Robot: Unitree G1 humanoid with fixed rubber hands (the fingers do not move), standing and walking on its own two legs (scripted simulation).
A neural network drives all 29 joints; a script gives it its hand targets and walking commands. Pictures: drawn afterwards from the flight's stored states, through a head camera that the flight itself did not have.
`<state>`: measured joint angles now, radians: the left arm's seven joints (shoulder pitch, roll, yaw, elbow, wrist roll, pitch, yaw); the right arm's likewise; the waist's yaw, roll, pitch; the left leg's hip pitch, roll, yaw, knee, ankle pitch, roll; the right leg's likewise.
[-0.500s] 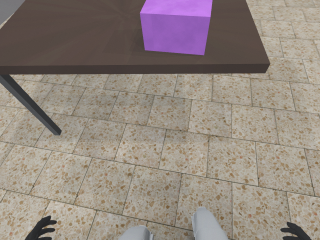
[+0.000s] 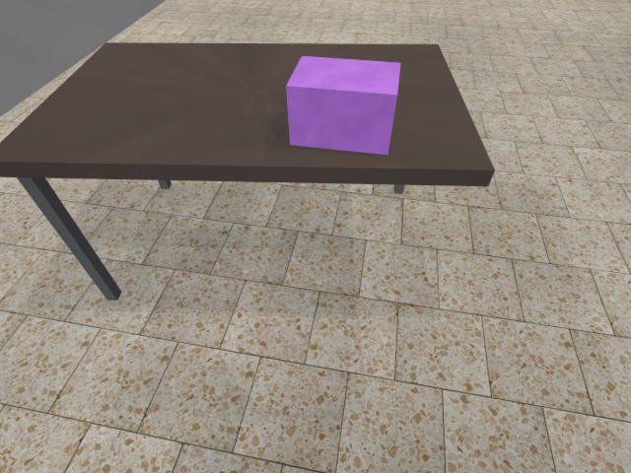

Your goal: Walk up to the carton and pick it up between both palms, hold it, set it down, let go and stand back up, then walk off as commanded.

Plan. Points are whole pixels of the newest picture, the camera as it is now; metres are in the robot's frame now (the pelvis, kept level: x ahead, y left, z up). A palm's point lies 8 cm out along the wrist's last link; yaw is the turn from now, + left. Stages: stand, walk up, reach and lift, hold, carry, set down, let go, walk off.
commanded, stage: walk off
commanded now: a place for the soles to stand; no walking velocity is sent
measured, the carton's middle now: (344, 104) +0.95 -0.08 -0.01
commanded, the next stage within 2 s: stand in 1.38 s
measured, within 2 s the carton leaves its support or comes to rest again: neither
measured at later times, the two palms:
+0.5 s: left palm out of the picture +0.15 +0.26 -0.10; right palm out of the picture +0.05 -0.36 -0.11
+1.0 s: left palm (127, 456) +0.18 +0.27 -0.09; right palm out of the picture +0.13 -0.34 -0.09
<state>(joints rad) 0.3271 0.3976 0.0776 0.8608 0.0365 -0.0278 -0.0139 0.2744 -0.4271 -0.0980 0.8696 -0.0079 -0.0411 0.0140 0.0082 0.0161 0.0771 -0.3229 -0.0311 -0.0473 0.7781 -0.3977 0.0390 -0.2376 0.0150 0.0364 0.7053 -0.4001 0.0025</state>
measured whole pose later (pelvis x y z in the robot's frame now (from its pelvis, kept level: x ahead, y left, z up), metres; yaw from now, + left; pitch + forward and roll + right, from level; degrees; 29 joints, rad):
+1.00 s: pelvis +0.05 -0.03 +0.01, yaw -3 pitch -2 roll +0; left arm 0.14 0.39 0.04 0.88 0.01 -0.03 0.00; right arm 0.18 -0.36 -0.05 0.90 -0.01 -0.04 -0.01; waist -0.01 -0.02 0.09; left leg -0.19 -0.02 -0.08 0.63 -0.40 -0.01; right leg -0.31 0.01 0.04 0.65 -0.30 0.00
